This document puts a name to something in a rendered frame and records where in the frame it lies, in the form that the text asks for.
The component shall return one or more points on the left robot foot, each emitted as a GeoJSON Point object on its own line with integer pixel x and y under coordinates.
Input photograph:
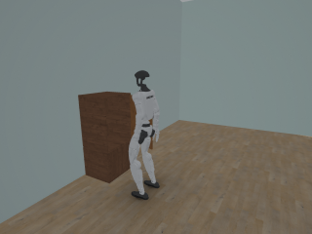
{"type": "Point", "coordinates": [143, 196]}

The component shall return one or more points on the robot left upper arm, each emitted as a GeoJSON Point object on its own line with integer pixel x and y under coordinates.
{"type": "Point", "coordinates": [137, 97]}

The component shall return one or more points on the right robot forearm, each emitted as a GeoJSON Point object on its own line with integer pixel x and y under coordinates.
{"type": "Point", "coordinates": [156, 120]}

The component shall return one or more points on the robot right hand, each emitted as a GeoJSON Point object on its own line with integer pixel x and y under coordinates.
{"type": "Point", "coordinates": [157, 132]}

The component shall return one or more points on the right robot shin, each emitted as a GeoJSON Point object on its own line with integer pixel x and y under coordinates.
{"type": "Point", "coordinates": [149, 166]}

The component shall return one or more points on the cupboard door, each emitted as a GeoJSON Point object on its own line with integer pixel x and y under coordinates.
{"type": "Point", "coordinates": [133, 111]}

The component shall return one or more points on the left robot forearm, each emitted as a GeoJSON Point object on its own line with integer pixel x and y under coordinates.
{"type": "Point", "coordinates": [138, 126]}

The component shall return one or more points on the robot left hand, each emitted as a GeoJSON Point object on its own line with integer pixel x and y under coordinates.
{"type": "Point", "coordinates": [133, 146]}

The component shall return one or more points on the robot right upper arm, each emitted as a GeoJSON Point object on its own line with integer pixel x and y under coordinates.
{"type": "Point", "coordinates": [155, 103]}

